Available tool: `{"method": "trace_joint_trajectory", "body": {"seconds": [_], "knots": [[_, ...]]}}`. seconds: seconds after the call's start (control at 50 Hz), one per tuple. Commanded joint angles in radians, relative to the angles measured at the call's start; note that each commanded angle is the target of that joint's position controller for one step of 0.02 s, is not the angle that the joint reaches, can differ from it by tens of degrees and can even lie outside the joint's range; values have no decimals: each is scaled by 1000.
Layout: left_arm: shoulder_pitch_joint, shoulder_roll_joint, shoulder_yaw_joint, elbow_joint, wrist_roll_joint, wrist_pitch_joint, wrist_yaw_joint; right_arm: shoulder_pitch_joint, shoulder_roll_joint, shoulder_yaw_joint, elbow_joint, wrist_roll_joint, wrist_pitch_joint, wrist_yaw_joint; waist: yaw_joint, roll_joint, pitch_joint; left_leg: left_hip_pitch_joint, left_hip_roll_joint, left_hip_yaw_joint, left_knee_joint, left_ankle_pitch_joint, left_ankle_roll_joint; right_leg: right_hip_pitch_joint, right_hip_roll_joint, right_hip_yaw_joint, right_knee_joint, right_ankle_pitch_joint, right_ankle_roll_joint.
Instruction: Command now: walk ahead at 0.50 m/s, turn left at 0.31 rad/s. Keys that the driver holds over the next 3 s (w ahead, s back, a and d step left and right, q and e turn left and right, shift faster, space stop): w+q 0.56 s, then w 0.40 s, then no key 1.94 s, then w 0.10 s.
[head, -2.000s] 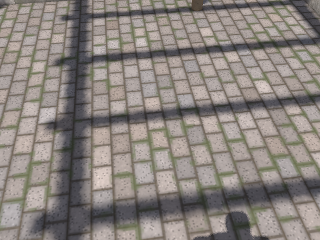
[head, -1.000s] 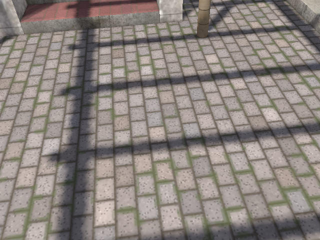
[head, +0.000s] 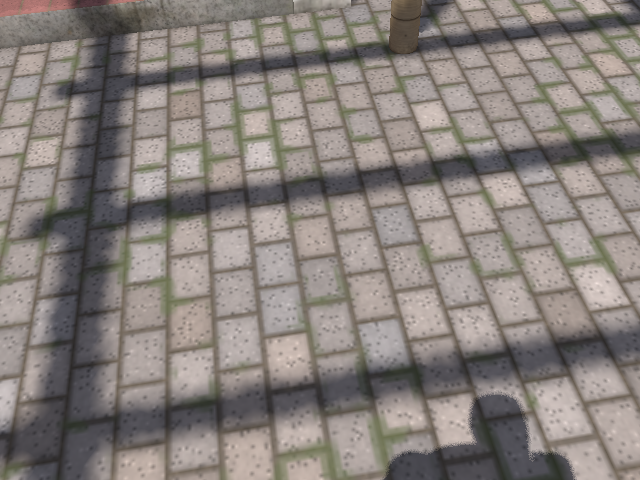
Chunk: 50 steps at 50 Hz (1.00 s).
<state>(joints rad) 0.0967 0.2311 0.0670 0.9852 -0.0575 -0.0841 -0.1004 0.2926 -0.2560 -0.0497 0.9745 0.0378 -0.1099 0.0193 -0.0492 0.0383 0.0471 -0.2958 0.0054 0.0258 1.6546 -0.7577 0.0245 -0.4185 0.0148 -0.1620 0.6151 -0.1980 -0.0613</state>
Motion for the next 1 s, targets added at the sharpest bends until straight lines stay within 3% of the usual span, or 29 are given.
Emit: {"method": "trace_joint_trajectory", "body": {"seconds": [0.02, 0.04, 0.06, 0.08, 0.12, 0.14, 0.16, 0.2, 0.24, 0.34, 0.38, 0.4, 0.42, 0.44, 0.46, 0.48, 0.5, 0.52, 0.56, 0.6, 0.68, 0.78, 0.84, 0.88, 0.9, 0.92, 0.94, 0.96, 1.0], "knots": [[116, 72, 0, -10, -13, 8, 46, 342, 30, 27, -31, -11, 78, -10, -37, -150, -338, -391, 135, 88, 20, 122, 1, 468, -570, 684, -371, 348, -172], [123, 25, -15, -20, -54, -10, 47, 184, 99, 44, -63, 32, 54, -26, -5, 70, -47, -301, 153, 67, -149, 232, -36, 55, -511, 563, -400, 308, -147], [131, 51, -11, -26, -47, -24, 44, 27, 125, 58, -111, 28, 25, -34, 29, 72, 39, -289, 168, 55, -247, 309, -54, -106, -451, 411, -431, 233, -139], [131, 54, -8, -27, -24, -27, 56, -81, 123, 60, -147, 13, 14, -31, 40, 32, 11, -276, 163, 61, -260, 373, -62, -123, -383, 312, -430, 256, -123], [109, 72, -6, -44, -6, -21, 58, -153, 45, 45, -168, 3, 2, -1, 36, 0, -88, -354, 184, 69, -351, 416, -63, 37, -322, 201, -418, 249, -139], [80, 202, 13, -16, 157, -47, 107, -148, -12, 23, -220, -28, 45, -26, -19, -83, -125, -334, 246, -216, -500, 570, -15, 112, -356, 303, -402, 453, -161], [65, 177, 14, -23, 152, -47, 126, -156, -63, 9, -221, -25, 57, -26, -27, -31, -148, -367, 212, -191, -562, 611, -1, 195, -354, 214, -397, 558, -147], [84, 154, 12, -23, 98, -28, 136, -211, -52, 9, -231, -25, 66, -13, 0, 2, -134, -389, 173, -124, -707, 697, 27, 280, -310, 98, -401, 545, -129], [167, 146, 15, -6, 69, -16, 139, -323, -14, 16, -250, -20, 69, 1, 59, 9, -84, -398, 136, -44, -830, 773, 38, 338, -275, 22, -400, 513, -102], [270, 181, 28, 6, 72, 18, 125, -450, 18, 16, -277, -8, 72, 36, 121, -54, -25, -411, 76, 63, -955, 578, 65, 512, -300, -29, -292, 597, -77], [239, 215, 37, -9, 62, 27, 127, -394, -12, -4, -270, -12, 77, 39, 76, -121, -60, -285, 10, 120, -971, 465, 89, 518, -307, -61, -165, 849, -56], [213, 228, 41, -19, 57, 35, 131, -288, -40, -25, -243, -10, 77, 39, 11, -140, -101, -151, -34, 143, -1023, 464, 112, 494, -293, -89, -20, 951, -39], [173, 227, 40, -36, 51, 37, 135, -92, -110, -64, -186, -8, 74, 30, -86, -134, -177, 130, -50, 101, -1099, 551, 162, 345, -254, -113, 219, 880, -3], [136, 169, 24, -89, 70, 19, 135, 67, -264, -113, -139, -15, 77, 7, -120, 42, -251, 452, 164, -274, -1149, 595, 268, -24, -164, -121, 597, 392, 60], [125, 76, -3, -147, 65, -37, 116, 39, -332, -111, -164, -40, 67, 6, -39, 181, -350, 648, 361, -830, -1333, 589, 437, -370, 31, 87, 853, -355, 84], [5, 140, 12, -170, 28, -81, 96, 71, -249, -88, -158, -50, 63, 9, -96, 93, -308, 652, 337, -745, -1374, 610, 399, -506, -20, 227, 880, -321, 56], [-4, 130, 8, -175, 16, -92, 87, 15, -168, -71, -163, -41, 58, 5, -55, 95, -218, 552, 296, -564, -1353, 660, 349, -526, -69, 229, 795, -250, 32], [28, 140, 15, -153, 32, -88, 95, -80, -115, -59, -184, -23, 53, 7, 8, 1, -144, 376, 238, -431, -1354, 729, 298, -438, -112, 223, 690, -188, 38], [68, 155, 32, -148, 55, -53, 105, -173, -62, -39, -212, -24, 49, -1, 78, 4, -114, 146, 176, -324, -1393, 771, 258, -258, -150, 221, 544, -123, 63], [52, 122, 25, -166, 64, -30, 108, -153, -101, -48, -209, -29, 42, -15, 90, -5, -109, 62, 165, -277, -1422, 850, 266, -201, -136, 191, 432, -61, 95], [-84, 67, -4, -194, 66, -25, 107, -42, -130, -59, -168, -23, 34, -34, 24, 29, -77, 46, 120, -188, -1441, 818, 221, -144, -98, 171, 91, 188, 101], [-195, 108, -8, -217, 45, -36, 86, 60, -129, -58, -113, -22, 28, -28, -35, 57, -28, 183, 187, -250, -1411, 690, 197, -170, -80, 187, -79, 248, 57], [-177, 137, -2, -216, 46, -51, 73, 67, -141, -61, -94, -23, 34, -33, -7, 78, -19, 269, 228, -279, -1358, 777, 171, -142, -70, 182, -120, 158, 10], [-31, 166, 19, -169, 51, -56, 76, 36, -136, -56, -95, -24, 41, -34, 76, 73, -89, 270, 178, -234, -1207, 1039, 139, 64, -25, 139, -159, 135, -30], [139, 207, 37, -122, 61, -57, 80, 17, -107, -44, -107, -30, 42, -32, 145, 29, -206, 173, 119, -181, -989, 1050, 111, 307, -87, 207, -124, 153, -78], [290, 289, 58, -99, 77, -53, 82, 87, -41, -24, -125, -32, 29, -28, 151, -167, -354, -140, -14, -98, -617, 751, 44, 664, -302, 554, -151, 67, -202], [333, 254, 50, -72, 62, -40, 75, 134, -20, -12, -114, -11, 9, -21, 147, -371, -412, -400, -94, -140, -388, 204, 21, 800, -419, 921, -319, -157, -301], [261, 183, 28, -84, 43, -38, 75, 65, -114, -32, -120, 4, -5, -18, 154, -248, -259, -524, -29, -195, -291, 234, 42, 708, -392, 861, -343, -290, -253], [98, 124, 4, -123, 63, -34, 74, -49, -110, -33, -142, -11, -3, -26, 95, -92, -80, -472, 59, -131, -359, 390, 41, 407, -315, 579, -363, 68, -195]]}}
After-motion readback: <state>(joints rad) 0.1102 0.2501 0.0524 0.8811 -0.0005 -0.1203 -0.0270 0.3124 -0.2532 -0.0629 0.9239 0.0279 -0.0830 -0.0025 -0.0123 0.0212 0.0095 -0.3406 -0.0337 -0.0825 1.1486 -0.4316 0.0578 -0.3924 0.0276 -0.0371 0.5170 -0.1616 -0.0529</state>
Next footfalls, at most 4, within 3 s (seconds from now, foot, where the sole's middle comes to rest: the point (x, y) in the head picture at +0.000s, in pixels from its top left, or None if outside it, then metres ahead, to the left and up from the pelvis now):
0.42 left None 0.33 0.20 -0.76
0.90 right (290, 385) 0.68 0.10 -0.76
1.32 left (169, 377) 0.72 0.37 -0.76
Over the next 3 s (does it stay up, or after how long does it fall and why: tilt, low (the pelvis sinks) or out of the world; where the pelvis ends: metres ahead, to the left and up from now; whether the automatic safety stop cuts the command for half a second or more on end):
stays up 0.68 0.22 0.01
